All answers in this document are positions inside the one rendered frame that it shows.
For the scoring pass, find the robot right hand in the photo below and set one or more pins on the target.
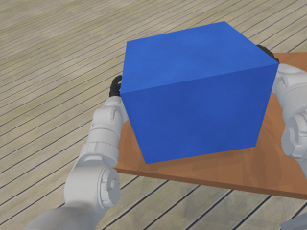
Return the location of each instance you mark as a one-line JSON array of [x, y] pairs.
[[268, 52]]

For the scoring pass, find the right robot forearm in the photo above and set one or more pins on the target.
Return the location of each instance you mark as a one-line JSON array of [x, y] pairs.
[[290, 88]]

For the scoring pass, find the robot left hand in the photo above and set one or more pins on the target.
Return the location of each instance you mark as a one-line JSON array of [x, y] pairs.
[[115, 87]]

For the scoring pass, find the robot right upper arm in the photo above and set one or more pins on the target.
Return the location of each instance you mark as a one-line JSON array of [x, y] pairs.
[[294, 139]]

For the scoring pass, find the left robot forearm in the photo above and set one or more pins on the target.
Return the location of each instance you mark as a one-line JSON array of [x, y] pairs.
[[102, 143]]

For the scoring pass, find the table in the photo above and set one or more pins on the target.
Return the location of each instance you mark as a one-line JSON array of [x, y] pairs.
[[263, 169]]

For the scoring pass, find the robot left upper arm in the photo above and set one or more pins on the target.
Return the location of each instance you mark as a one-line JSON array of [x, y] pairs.
[[89, 192]]

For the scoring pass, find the carton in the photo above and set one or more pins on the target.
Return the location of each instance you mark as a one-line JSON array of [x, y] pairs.
[[196, 91]]

